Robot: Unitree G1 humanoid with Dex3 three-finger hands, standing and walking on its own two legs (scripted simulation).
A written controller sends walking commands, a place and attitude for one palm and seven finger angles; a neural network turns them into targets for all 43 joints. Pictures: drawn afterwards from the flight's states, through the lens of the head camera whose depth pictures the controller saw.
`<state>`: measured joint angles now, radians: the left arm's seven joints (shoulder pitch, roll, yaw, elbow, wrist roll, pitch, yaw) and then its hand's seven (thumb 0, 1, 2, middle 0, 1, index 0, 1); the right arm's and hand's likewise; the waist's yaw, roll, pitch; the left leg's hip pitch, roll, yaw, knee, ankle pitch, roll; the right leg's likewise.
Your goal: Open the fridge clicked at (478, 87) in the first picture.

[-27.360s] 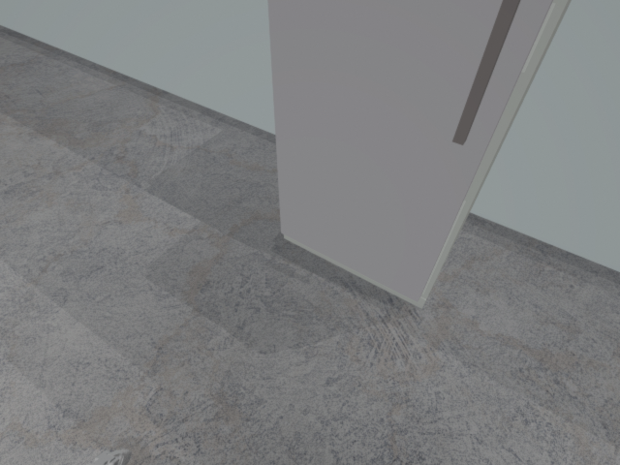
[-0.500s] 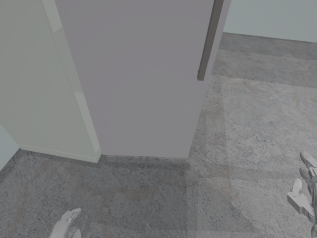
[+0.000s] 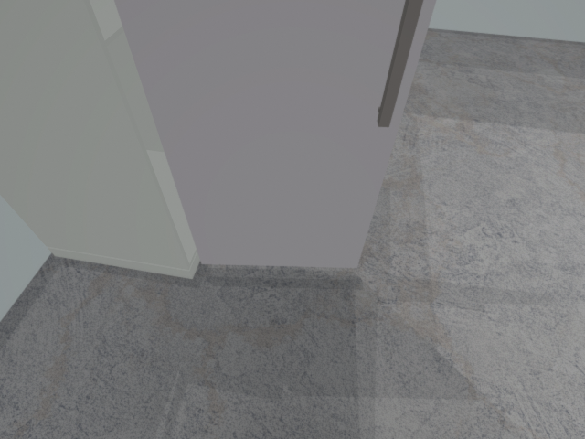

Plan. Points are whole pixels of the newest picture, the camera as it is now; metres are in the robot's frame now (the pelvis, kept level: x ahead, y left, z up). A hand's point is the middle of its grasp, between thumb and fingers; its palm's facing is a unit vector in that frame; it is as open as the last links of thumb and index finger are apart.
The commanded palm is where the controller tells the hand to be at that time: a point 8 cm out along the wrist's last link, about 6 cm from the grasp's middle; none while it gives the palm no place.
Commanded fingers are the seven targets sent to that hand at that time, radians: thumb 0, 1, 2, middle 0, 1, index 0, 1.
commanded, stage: let the arm hang, fingers relaxed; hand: right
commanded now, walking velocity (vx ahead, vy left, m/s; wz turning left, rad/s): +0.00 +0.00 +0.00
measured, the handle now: (403, 29) +0.78 -0.15 +0.20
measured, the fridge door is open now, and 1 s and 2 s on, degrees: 81 81 81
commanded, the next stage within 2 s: look to check the result in 0.52 s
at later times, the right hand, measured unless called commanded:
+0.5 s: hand out of the picture +0.08 -0.23 -0.16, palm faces -0.02 +0.96 -0.29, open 7.4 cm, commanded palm none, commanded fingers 0.00 -0.90 -0.90 0.20 0.30 0.20 0.30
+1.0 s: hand out of the picture +0.12 -0.24 -0.15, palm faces -0.03 +0.94 -0.33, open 7.4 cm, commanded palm none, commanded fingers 0.00 -0.90 -0.90 0.20 0.30 0.20 0.30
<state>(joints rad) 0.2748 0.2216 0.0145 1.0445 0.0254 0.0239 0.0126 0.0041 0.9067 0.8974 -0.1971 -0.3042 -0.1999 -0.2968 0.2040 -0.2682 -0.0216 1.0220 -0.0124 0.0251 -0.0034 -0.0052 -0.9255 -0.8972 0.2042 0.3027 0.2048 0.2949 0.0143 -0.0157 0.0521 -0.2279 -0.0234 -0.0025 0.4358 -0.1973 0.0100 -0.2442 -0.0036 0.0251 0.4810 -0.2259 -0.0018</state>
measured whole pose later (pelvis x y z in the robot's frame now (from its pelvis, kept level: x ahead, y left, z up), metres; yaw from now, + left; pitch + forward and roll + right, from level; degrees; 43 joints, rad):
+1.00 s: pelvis +0.04 +0.00 +0.01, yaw +0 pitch +0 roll +0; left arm 0.10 0.32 0.01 1.11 0.02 0.00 0.01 0.00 0.90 0.90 -0.20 -0.30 -0.20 -0.30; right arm 0.09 -0.33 -0.01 1.12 -0.01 -0.01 0.00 0.00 -0.90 -0.90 0.20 0.30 0.20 0.29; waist 0.01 -0.01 0.05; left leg -0.13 -0.02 -0.01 0.32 -0.19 0.01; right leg -0.12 0.00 0.02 0.32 -0.20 0.00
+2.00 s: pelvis +0.04 +0.01 +0.01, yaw +1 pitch -1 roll +0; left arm 0.12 0.32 0.01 1.12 0.02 0.00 0.01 0.00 0.90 0.90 -0.20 -0.30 -0.20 -0.30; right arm 0.11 -0.32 -0.01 1.12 -0.01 -0.01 0.00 0.00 -0.90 -0.90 0.20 0.30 0.20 0.29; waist 0.01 0.00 0.04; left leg -0.09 -0.02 -0.02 0.30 -0.19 0.02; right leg -0.08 -0.01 0.01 0.30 -0.20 0.01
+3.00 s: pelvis +0.04 +0.01 +0.01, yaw +1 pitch -1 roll +0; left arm 0.11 0.33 0.01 1.13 0.02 0.00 0.01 0.00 0.90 0.90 -0.20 -0.30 -0.20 -0.30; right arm 0.10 -0.33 -0.01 1.12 -0.01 -0.01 0.00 0.00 -0.90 -0.90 0.20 0.30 0.20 0.29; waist 0.01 0.00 0.04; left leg -0.10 -0.02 -0.02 0.29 -0.18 0.02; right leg -0.09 -0.01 0.01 0.28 -0.18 0.01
